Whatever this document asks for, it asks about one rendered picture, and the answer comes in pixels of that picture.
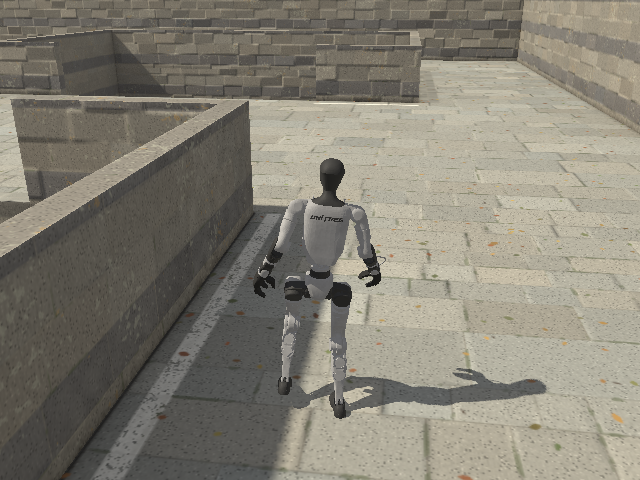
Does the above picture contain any left robot hand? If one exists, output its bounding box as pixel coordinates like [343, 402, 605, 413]
[253, 271, 275, 298]

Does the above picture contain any left robot upper arm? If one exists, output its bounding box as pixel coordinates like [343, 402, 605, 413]
[274, 199, 308, 254]

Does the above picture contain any robot right foot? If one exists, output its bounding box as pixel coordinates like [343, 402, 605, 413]
[329, 391, 346, 419]

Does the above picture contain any left robot forearm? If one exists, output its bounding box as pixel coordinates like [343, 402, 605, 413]
[258, 237, 283, 278]

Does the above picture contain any robot left shin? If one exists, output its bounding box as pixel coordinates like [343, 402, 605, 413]
[281, 314, 297, 382]

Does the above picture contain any right robot forearm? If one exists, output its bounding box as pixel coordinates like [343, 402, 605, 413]
[363, 244, 380, 275]

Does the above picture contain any right robot upper arm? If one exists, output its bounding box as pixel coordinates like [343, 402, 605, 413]
[349, 204, 373, 259]

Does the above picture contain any right robot hand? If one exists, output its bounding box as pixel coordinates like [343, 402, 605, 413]
[358, 270, 381, 287]

